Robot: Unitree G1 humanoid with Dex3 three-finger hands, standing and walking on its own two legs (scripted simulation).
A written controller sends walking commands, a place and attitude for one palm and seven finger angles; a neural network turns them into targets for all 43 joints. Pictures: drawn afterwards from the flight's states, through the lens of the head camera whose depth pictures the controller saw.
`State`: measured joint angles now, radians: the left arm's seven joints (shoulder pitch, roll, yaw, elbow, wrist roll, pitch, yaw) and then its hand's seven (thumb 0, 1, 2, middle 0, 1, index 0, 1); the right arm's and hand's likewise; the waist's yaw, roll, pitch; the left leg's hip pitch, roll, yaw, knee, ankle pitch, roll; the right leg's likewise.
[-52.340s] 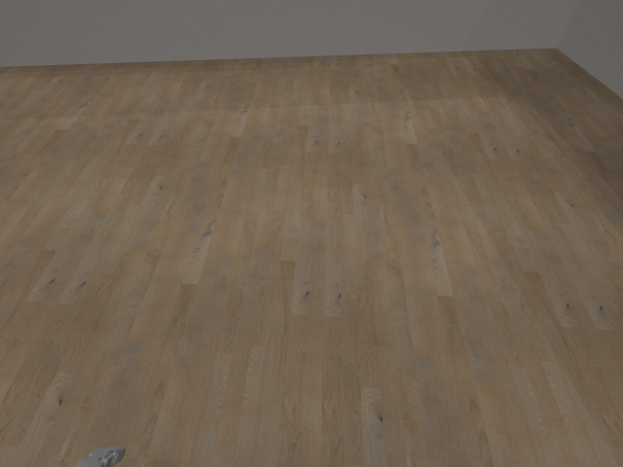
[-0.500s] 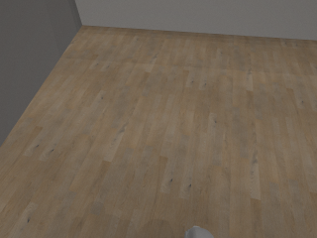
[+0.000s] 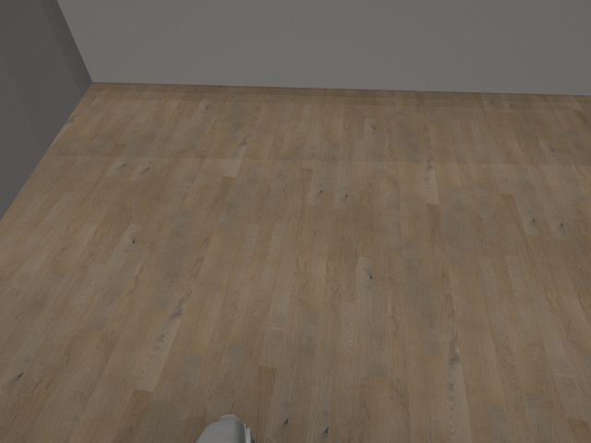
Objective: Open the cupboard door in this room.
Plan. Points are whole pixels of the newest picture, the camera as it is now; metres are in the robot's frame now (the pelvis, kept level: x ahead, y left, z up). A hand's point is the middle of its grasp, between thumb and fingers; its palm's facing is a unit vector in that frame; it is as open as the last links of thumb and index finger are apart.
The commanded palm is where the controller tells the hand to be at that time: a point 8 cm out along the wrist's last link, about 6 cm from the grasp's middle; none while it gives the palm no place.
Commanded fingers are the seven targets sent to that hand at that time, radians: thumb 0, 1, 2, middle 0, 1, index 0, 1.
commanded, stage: turn to face it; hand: left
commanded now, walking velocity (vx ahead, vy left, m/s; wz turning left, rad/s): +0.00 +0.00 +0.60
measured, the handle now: out of the picture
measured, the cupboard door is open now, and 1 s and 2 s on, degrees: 42 42 42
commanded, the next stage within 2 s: none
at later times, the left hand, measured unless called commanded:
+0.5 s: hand (177, 410) +0.19 +0.19 -0.16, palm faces +0.25 -0.93 -0.26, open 7.4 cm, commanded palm none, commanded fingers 0.00 0.90 0.90 -0.20 -0.30 -0.20 -0.30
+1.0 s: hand out of the picture +0.07 +0.19 -0.18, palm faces +0.58 -0.77 -0.26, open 7.4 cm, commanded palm none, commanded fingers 0.00 0.90 0.90 -0.20 -0.30 -0.20 -0.30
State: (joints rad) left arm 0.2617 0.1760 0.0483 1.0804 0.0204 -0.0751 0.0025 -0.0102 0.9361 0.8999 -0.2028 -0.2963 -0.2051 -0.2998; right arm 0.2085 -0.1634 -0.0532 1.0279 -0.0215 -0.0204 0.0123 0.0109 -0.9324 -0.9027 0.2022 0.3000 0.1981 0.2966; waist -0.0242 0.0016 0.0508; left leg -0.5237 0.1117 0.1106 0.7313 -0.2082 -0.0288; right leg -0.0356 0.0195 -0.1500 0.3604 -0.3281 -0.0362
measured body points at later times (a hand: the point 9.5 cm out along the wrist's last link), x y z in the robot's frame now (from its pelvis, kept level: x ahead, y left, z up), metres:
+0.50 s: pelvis +0.12 -0.03 -0.01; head +0.16 -0.03 +0.44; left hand +0.18 +0.24 -0.14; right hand +0.23 -0.26 -0.17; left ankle +0.15 +0.11 -0.74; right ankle +0.16 -0.14 -0.74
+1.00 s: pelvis +0.16 -0.02 -0.01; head +0.20 +0.02 +0.43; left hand +0.04 +0.23 -0.16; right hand +0.41 -0.17 -0.14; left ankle +0.11 +0.07 -0.74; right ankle +0.19 -0.16 -0.67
